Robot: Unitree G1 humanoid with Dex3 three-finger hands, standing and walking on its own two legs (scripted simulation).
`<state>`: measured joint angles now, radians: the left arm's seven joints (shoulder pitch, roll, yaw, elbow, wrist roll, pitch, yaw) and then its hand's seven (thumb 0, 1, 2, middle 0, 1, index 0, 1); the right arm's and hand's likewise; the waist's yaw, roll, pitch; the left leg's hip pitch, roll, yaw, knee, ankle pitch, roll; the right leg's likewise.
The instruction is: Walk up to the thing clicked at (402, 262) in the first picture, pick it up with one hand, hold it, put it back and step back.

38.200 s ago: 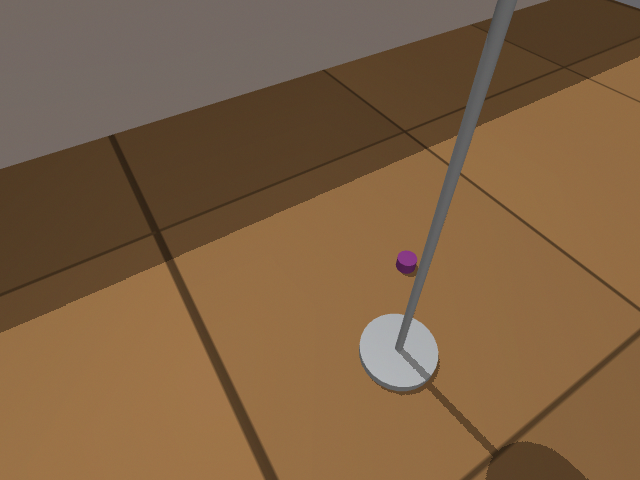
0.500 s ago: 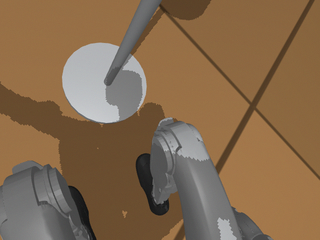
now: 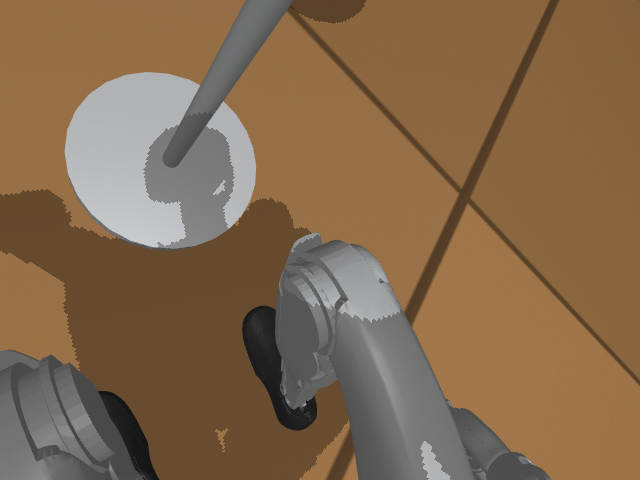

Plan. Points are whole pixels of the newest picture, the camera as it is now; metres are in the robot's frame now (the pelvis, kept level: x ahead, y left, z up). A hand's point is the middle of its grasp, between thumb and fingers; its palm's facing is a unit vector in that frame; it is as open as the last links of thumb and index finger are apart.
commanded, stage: rest palm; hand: left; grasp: from above
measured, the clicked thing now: out of the picture +0.50 +0.37 -0.28
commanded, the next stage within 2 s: none
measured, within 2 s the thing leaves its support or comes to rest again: neither
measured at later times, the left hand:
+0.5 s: hand out of the picture +0.47 +0.36 -0.25, palm faces -0.46 -0.17 -0.87, open 14.2 cm
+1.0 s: hand out of the picture +0.48 +0.36 -0.25, palm faces -0.46 -0.17 -0.87, open 14.0 cm
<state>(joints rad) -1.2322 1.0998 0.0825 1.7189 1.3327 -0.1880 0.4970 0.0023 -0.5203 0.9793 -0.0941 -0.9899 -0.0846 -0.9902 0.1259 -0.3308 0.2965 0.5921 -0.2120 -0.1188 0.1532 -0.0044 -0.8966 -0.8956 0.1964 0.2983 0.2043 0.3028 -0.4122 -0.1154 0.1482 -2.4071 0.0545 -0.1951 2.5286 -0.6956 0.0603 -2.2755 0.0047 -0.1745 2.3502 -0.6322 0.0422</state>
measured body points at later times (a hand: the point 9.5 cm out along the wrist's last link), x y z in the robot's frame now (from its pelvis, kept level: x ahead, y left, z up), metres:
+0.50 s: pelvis +0.00 +0.00 +0.00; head +0.30 +0.14 +0.31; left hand +0.49 +0.36 -0.20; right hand +0.06 -0.27 -0.04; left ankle +0.06 +0.12 -0.27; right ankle +0.12 -0.12 -0.27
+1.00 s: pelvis +0.00 +0.00 +0.00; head +0.30 +0.13 +0.30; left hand +0.50 +0.36 -0.20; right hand +0.05 -0.25 -0.05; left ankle +0.06 +0.12 -0.27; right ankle +0.12 -0.12 -0.27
